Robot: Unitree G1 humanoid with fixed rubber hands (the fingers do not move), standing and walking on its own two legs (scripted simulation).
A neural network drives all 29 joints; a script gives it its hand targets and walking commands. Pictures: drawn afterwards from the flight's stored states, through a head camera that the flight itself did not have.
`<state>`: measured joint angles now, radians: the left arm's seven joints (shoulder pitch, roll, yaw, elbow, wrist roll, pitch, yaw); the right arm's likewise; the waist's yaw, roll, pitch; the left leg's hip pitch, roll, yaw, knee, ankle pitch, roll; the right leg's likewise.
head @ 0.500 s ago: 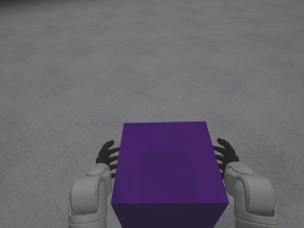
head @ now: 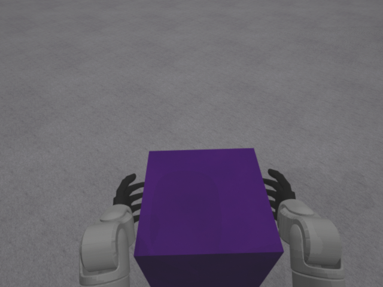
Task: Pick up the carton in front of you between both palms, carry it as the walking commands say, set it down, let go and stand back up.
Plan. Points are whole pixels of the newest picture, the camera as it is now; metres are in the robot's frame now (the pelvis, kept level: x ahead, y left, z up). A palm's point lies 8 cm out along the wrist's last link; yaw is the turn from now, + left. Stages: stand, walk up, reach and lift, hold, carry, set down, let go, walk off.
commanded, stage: carry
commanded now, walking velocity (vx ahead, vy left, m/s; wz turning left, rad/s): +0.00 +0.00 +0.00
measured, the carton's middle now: (203, 225) +0.27 +0.00 +0.01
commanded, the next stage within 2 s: none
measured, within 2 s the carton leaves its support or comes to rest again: neither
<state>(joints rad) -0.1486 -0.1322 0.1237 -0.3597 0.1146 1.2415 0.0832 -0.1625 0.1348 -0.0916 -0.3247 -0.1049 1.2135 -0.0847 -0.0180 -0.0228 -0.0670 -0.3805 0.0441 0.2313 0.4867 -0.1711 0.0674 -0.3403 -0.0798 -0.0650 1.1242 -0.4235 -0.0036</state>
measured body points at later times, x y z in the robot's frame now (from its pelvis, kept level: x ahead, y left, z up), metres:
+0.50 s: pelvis +0.23 -0.02 +0.00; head +0.24 -0.03 +0.45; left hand +0.50 +0.14 +0.07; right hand +0.52 -0.16 +0.07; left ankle +0.13 +0.09 -0.73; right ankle +0.27 -0.11 -0.73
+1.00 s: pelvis +0.25 +0.00 -0.01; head +0.24 +0.00 +0.44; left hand +0.52 +0.17 +0.07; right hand +0.54 -0.13 +0.08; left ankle +0.13 +0.09 -0.73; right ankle +0.27 -0.11 -0.73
